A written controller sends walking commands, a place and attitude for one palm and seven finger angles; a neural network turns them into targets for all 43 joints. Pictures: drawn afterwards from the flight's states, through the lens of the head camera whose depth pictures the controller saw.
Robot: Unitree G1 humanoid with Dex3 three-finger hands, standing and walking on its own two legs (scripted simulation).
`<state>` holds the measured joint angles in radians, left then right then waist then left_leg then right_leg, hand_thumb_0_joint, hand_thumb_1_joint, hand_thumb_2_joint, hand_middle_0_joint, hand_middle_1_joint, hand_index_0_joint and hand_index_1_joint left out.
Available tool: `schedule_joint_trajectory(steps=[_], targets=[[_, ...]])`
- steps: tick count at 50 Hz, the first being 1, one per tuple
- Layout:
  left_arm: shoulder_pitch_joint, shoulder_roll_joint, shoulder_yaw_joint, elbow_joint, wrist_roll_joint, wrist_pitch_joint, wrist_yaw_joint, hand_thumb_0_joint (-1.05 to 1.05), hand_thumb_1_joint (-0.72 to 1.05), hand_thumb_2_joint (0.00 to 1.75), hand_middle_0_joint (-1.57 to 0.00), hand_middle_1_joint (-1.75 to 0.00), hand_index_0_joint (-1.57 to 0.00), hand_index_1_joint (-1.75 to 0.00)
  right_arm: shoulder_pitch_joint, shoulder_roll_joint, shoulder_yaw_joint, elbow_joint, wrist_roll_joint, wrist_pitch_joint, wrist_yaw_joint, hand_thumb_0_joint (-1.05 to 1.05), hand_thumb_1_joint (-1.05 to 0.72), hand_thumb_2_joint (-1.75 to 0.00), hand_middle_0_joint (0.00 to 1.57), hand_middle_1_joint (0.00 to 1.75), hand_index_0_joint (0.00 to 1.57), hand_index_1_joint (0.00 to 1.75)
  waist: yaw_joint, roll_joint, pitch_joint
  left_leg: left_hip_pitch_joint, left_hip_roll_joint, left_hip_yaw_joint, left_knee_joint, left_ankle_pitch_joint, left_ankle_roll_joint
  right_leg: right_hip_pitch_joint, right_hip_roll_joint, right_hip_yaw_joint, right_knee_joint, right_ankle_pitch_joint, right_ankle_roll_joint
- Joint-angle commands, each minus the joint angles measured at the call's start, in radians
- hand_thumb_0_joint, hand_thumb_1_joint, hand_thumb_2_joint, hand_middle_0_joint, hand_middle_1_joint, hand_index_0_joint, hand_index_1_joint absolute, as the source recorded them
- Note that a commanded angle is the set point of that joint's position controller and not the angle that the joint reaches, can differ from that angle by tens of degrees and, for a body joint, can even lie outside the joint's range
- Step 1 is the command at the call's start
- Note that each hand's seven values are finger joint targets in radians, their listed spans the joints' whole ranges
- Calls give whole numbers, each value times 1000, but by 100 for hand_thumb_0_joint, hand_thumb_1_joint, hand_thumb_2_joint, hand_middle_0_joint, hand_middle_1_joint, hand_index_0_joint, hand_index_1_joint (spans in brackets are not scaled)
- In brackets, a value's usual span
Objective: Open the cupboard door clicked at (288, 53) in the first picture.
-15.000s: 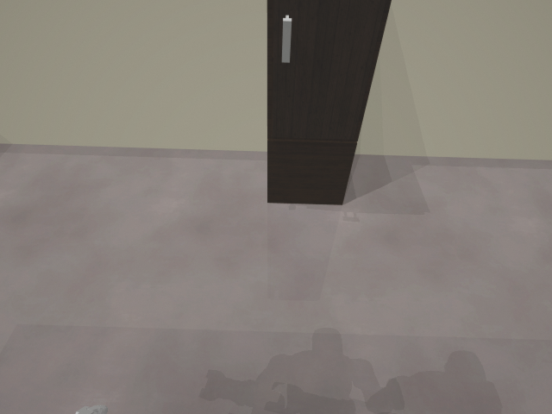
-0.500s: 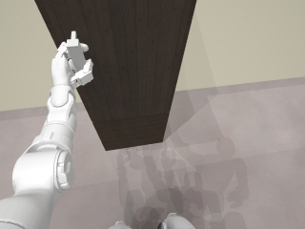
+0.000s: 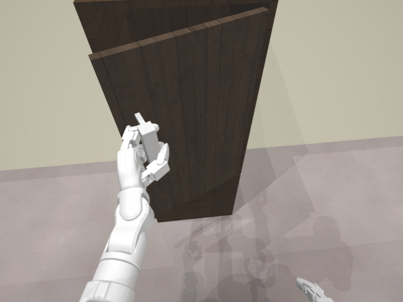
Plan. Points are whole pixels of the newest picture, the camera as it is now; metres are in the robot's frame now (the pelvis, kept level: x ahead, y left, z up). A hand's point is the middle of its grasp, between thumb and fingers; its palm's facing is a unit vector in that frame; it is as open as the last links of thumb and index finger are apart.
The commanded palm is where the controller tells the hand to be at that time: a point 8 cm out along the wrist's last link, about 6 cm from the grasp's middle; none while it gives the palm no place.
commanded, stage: pull the door open along its arc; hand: left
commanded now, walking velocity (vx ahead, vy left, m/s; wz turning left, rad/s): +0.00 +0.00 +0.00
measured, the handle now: (147, 142) +0.42 +0.12 +0.08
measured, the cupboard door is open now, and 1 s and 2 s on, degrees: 24 44 46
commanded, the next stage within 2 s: open thumb and fingers to let go in 0.54 s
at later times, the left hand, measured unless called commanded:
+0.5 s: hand (210, 202) +0.28 -0.01 +0.09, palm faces +0.20 -0.98 -0.06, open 7.2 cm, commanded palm +0.20 +0.02 +0.08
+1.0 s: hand (199, 195) +0.29 +0.01 +0.09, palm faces +0.48 -0.88 -0.06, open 9.7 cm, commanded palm +0.24 +0.03 +0.08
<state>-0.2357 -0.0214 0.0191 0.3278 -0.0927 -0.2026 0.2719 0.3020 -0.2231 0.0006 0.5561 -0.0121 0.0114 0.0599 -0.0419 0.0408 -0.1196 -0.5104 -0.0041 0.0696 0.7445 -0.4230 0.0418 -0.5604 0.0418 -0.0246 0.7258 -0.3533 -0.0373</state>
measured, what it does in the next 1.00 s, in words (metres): shifts its weight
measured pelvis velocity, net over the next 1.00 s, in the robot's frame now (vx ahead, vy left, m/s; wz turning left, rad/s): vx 0.01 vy -0.09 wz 0.09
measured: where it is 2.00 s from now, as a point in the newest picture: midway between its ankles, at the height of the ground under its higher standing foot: outside the picture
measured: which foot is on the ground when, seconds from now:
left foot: down 0.00-1.00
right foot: down 0.00-1.00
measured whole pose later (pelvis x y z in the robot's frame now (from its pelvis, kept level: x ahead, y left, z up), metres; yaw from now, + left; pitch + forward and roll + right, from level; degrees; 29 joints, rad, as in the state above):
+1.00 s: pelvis +0.01 -0.09 +0.00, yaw +5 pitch +7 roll +4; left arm 0.13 -0.10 -0.20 -0.05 0.03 -0.04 0.58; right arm 0.16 -0.21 0.00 0.58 -0.04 0.01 0.00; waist 0.00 0.06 -0.09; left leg -0.44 -0.02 -0.10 0.74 -0.36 0.00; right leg -0.48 0.05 -0.12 0.75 -0.40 -0.14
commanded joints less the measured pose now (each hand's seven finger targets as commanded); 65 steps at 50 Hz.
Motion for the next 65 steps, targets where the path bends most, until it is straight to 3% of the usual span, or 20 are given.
schedule_joint_trajectory(steps=[1, 5, 6, 12, 14, 16, 18, 21, 23, 25, 31, 32, 33, 36, 42, 46, 52, 54, 60, 65], targets=[[-45, -45, -46, -407, 62, -9, 229, 0, 90, 90, -40, -135, -40, -135, -88, -78, -39, -146, -24, -41, 1, 0, -90, -90, 20, 30, 20, 30, 66, -96, -288, 125, 18, -52, -70, 491, -43, 294, -27, -18, -44, 469, 9], [21, -140, -169, -467, 173, 85, 350, 0, 90, 90, -40, -135, -40, -135, -157, -50, -30, -149, -42, -7, -6, 0, -90, -90, 20, 30, 20, 30, 60, -111, -242, 127, 11, -62, -65, 448, -39, 306, -41, -13, -65, 459, 1], [64, -186, -209, -469, 183, 113, 361, 0, 90, 90, -40, -135, -40, -135, -182, -39, -25, -150, -40, 3, -4, 0, -90, -90, 20, 30, 20, 30, 67, -77, -230, 132, 9, -61, -69, 433, -40, 299, -42, -19, -67, 442, -4], [265, -317, -354, -628, 172, 227, 346, 0, 90, 90, -40, -135, -40, -135, -263, -12, -8, -163, -28, 40, 18, 0, -90, -90, 20, 30, 20, 30, 65, -52, -237, 184, 7, -73, -43, 451, -45, 339, -61, -19, -80, 560, 4], [384, -329, -385, -708, 157, 258, 322, 0, 90, 90, -40, -135, -40, -135, -270, -7, -3, -175, -22, 49, 26, 0, -90, -90, 20, 30, 20, 30, 62, -84, -246, 193, 6, -75, -31, 470, -47, 379, -74, -11, -87, 659, 15], [433, -344, -426, -759, 147, 285, 299, 0, 90, 90, -40, -135, -40, -135, -276, -4, 5, -183, -15, 54, 32, 0, -90, -90, 20, 30, 20, 30, 53, -69, -209, 192, 1, -77, -29, 453, -47, 380, -88, 1, -102, 698, 22], [479, -333, -436, -793, 143, 300, 282, 0, 90, 90, -40, -135, -40, -135, -284, -4, 11, -189, -10, 57, 35, 0, -90, -90, 20, 30, 20, 30, 53, -50, -190, 192, -5, -79, -28, 419, -47, 372, -93, 10, -114, 675, 24], [537, -318, -452, -843, 141, 310, 261, 0, 90, 90, -40, -135, -40, -135, -286, -4, 12, -205, -6, 52, 35, 0, -90, -90, 20, 30, 20, 30, 52, -77, -176, 190, -12, -84, -30, 374, -44, 379, -104, 33, -139, 658, 32], [576, -308, -454, -864, 138, 313, 250, 0, 90, 90, -40, -135, -40, -135, -289, -3, 17, -214, -5, 45, 33, 0, -90, -90, 20, 30, 20, 30, 53, -88, -158, 186, -19, -87, -28, 336, -42, 375, -113, 50, -158, 644, 41], [536, -263, -416, -844, 138, 301, 251, 0, 90, 90, -40, -135, -40, -135, -287, -13, 16, -211, -8, 38, 22, 0, -90, -90, 20, 30, 20, 30, 49, -154, -131, 160, -26, -98, -32, 298, -40, 377, -121, 72, -177, 623, 50], [311, -167, -285, -731, 155, 234, 307, 0, 90, 90, -40, -135, -40, -135, -299, -23, 7, -171, -25, 8, -22, 0, -90, -90, 20, 30, 20, 30, 50, -157, -97, 81, -51, -118, -5, 185, -39, 328, -148, 164, -214, 463, 66], [226, -131, -245, -686, 157, 217, 322, 0, 90, 90, -40, -135, -40, -135, -300, -24, 8, -150, -26, 1, -33, 0, -90, -90, 20, 30, 20, 30, 36, -171, -84, 53, -54, -126, 3, 165, -38, 311, -154, 180, -216, 440, 69], [247, -153, -241, -657, 153, 204, 327, 0, 83, 87, -40, -134, -40, -134, -302, -20, 4, -146, -30, -6, -39, 0, -90, -90, 20, 30, 20, 30, 52, -187, -94, 37, -56, -129, 4, 149, -40, 320, -158, 190, -223, 400, 70], [257, -177, -234, -643, 140, 167, 338, 0, 62, 78, -38, -132, -38, -132, -305, -17, -6, -135, -31, -21, -47, 0, -90, -90, 20, 30, 20, 30, 64, -190, -143, 18, -57, -134, 11, 148, -44, 355, -171, 209, -216, 439, 73], [224, -214, -300, -645, 163, 97, 309, 0, 20, 60, -35, -127, -35, -127, -262, -30, -21, -127, -29, -46, -53, 0, -90, -90, 20, 30, 20, 30, 34, -145, -184, 42, -49, -139, 3, 187, -33, 328, -163, 175, -164, 491, 90], [220, -212, -296, -619, 154, 81, 296, 0, -8, 48, -33, -124, -33, -124, -247, -33, -23, -131, -26, -51, -58, 0, -90, -90, 20, 30, 20, 30, 29, -170, -201, 49, -44, -138, 0, 209, -32, 346, -164, 171, -154, 559, 103], [118, -195, -274, -563, 148, 77, 305, 0, -50, 30, -30, -120, -30, -120, -257, -32, -19, -121, -27, -53, -66, 0, -90, -90, 20, 30, 20, 30, 27, -184, -179, 42, -46, -139, -3, 186, -31, 323, -172, 187, -187, 453, 103], [107, -194, -269, -552, 150, 77, 309, 0, -50, 30, -30, -120, -30, -120, -258, -30, -19, -122, -27, -52, -67, 0, -90, -90, 20, 30, 20, 30, 32, -183, -192, 44, -46, -137, -5, 192, -32, 336, -173, 193, -188, 465, 108], [96, -176, -241, -506, 144, 87, 314, 0, -50, 30, -25, -90, -25, -90, -264, -29, -15, -120, -26, -38, -68, 0, -90, -90, 20, 30, 20, 30, 40, -202, -176, 40, -46, -138, -20, 182, -33, 345, -172, 190, -211, 416, 97], [74, -163, -221, -514, 150, 83, 332, 0, -50, 30, -21, -65, -21, -65, -280, -27, -14, -124, -29, -34, -69, 0, -90, -90, 20, 30, 20, 30, 49, -160, -176, 49, -47, -133, -28, 179, -33, 340, -166, 190, -221, 358, 83]])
